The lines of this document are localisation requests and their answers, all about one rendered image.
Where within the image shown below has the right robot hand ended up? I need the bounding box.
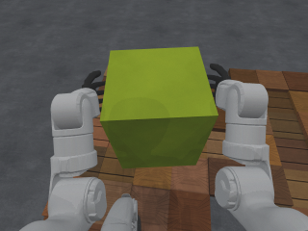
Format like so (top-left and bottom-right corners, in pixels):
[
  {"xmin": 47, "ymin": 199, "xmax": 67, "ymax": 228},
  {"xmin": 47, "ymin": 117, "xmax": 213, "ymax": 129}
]
[{"xmin": 207, "ymin": 64, "xmax": 231, "ymax": 105}]

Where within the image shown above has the robot right forearm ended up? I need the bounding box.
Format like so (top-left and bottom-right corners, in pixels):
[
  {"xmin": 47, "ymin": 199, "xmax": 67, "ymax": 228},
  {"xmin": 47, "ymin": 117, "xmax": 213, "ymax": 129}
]
[{"xmin": 215, "ymin": 79, "xmax": 274, "ymax": 199}]

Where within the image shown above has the robot left upper arm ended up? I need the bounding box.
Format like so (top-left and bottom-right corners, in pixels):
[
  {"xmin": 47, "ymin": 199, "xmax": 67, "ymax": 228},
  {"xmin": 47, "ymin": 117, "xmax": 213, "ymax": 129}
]
[{"xmin": 19, "ymin": 177, "xmax": 107, "ymax": 231}]

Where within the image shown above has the robot left thigh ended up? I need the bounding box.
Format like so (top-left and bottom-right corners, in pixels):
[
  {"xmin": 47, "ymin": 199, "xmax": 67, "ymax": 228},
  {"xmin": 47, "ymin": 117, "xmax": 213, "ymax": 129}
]
[{"xmin": 100, "ymin": 197, "xmax": 138, "ymax": 231}]

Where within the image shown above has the robot left shin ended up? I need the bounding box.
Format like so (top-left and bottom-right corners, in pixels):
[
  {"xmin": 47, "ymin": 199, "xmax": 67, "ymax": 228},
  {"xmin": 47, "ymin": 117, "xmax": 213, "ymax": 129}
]
[{"xmin": 121, "ymin": 193, "xmax": 138, "ymax": 231}]

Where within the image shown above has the robot left forearm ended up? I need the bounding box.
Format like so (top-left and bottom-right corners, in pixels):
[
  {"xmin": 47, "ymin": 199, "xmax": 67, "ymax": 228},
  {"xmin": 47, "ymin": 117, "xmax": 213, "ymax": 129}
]
[{"xmin": 47, "ymin": 88, "xmax": 100, "ymax": 215}]

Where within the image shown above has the left robot hand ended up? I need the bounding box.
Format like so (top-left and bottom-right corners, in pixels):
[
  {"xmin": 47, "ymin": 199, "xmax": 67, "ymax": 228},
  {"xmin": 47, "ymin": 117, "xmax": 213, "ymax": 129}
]
[{"xmin": 82, "ymin": 70, "xmax": 106, "ymax": 113}]

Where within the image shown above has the robot right upper arm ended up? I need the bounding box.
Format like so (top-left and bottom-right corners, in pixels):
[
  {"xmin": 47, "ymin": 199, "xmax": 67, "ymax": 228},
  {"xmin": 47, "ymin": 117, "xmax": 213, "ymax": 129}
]
[{"xmin": 215, "ymin": 166, "xmax": 308, "ymax": 231}]

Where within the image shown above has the carton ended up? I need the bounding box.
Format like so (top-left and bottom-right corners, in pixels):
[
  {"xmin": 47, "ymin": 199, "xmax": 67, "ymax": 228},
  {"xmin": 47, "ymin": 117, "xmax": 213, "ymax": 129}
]
[{"xmin": 99, "ymin": 46, "xmax": 218, "ymax": 168}]

